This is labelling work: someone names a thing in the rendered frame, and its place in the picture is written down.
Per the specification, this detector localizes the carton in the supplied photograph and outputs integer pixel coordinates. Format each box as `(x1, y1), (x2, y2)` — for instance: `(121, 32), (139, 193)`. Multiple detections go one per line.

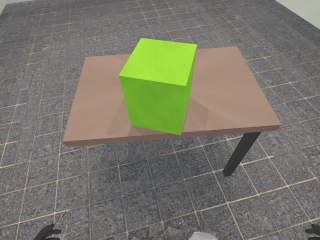
(119, 38), (197, 135)

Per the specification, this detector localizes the table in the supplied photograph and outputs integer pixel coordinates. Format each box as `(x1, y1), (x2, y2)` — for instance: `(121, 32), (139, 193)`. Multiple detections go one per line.
(62, 46), (281, 177)

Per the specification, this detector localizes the right robot hand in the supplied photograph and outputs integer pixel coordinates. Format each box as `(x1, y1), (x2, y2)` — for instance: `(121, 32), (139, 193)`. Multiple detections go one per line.
(305, 224), (320, 240)

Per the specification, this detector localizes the left robot hand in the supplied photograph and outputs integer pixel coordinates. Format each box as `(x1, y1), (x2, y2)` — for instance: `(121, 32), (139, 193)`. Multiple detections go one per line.
(33, 223), (62, 240)

